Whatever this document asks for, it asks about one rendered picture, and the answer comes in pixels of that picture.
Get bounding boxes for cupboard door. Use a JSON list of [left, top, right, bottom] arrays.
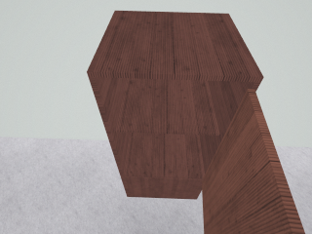
[[202, 89, 305, 234]]

